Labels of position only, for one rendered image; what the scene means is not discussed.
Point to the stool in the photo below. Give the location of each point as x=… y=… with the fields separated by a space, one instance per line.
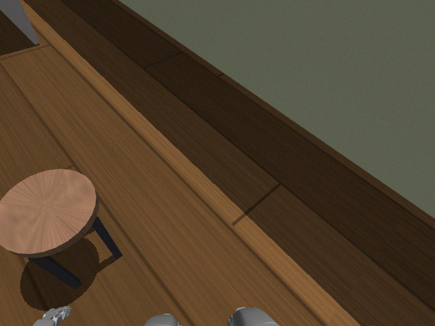
x=48 y=212

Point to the left robot hand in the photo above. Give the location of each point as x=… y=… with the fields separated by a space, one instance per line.
x=54 y=316

